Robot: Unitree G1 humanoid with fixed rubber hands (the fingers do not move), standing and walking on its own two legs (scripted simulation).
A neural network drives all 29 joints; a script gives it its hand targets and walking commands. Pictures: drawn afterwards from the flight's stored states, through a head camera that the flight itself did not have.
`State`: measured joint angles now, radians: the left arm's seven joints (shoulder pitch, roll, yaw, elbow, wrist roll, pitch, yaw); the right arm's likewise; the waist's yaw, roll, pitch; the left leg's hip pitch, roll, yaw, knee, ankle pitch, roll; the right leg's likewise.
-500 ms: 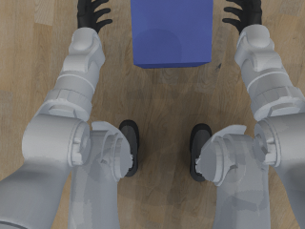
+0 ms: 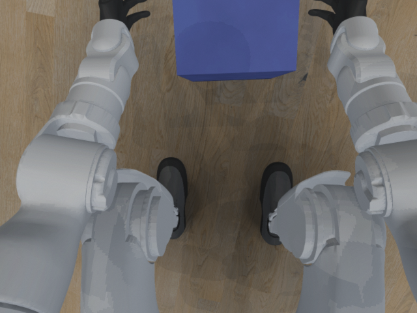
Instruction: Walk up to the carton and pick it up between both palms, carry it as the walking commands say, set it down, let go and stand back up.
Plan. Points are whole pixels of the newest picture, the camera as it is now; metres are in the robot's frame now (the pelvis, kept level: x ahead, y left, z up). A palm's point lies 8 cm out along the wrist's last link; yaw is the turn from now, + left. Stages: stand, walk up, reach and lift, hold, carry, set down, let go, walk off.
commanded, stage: reach and lift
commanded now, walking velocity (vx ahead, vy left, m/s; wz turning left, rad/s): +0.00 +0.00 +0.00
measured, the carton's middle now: (232, 31) +0.52 -0.02 -0.26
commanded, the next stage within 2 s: none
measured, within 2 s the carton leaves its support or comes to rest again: leaves its support in 0.94 s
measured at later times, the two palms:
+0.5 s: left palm (143, 15) +0.53 +0.12 -0.19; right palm (326, 14) +0.53 -0.15 -0.20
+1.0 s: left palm (141, 3) +0.55 +0.12 -0.18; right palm (330, 6) +0.54 -0.15 -0.19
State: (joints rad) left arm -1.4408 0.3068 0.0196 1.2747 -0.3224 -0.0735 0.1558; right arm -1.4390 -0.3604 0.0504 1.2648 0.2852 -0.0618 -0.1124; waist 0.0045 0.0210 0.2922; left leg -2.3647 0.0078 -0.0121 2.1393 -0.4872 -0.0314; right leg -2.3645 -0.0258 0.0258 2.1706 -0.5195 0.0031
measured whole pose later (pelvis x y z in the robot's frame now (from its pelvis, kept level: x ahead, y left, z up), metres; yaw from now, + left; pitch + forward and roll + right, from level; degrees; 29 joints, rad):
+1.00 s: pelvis +0.01 +0.00 -0.01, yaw -1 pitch +39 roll +1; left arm -1.49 0.18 0.29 1.23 -0.01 0.07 0.11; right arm -1.47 -0.28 -0.13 1.24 0.03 0.08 -0.07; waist 0.02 0.02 0.29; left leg -2.35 -0.01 -0.03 2.20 -0.53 -0.04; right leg -2.35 -0.01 0.03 2.22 -0.56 0.00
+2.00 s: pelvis +0.01 +0.01 +0.03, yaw -4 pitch +43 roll +2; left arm -1.17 -0.05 0.50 0.68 0.14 0.19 0.14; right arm -1.28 -0.14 -0.21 0.92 -0.08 0.25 -0.16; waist 0.05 0.01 0.10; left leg -2.27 -0.06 -0.07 2.08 -0.55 -0.09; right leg -2.31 0.07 0.06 2.08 -0.51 0.05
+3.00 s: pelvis +0.01 +0.01 +0.12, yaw -4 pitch +42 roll +1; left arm -0.98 -0.17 0.54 0.60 0.23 0.26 0.16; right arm -1.06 -0.01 -0.32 0.81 -0.20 0.32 -0.16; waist 0.05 0.02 -0.14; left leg -2.01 -0.06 -0.07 1.79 -0.51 -0.07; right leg -2.02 0.05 0.06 1.78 -0.49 0.04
